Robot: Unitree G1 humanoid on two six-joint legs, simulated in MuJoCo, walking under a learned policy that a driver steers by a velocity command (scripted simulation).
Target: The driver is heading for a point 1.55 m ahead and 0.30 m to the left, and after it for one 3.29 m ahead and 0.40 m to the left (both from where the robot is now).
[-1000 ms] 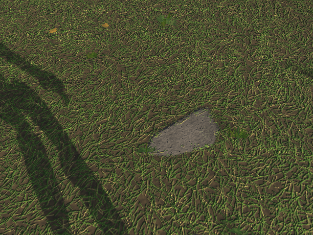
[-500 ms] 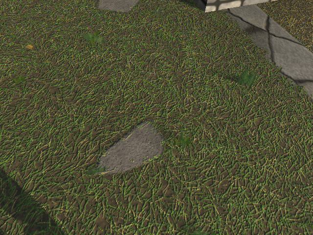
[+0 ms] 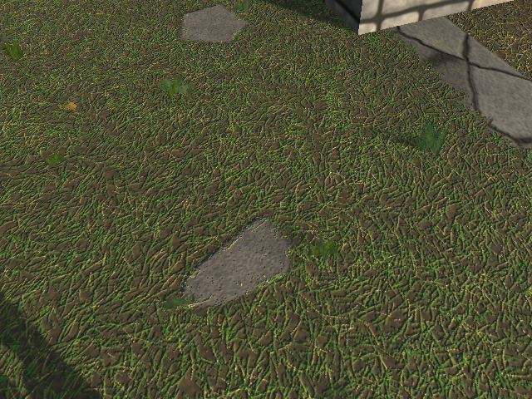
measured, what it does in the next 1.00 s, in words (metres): stands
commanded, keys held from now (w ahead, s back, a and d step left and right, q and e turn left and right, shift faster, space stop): no key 0.76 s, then w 0.24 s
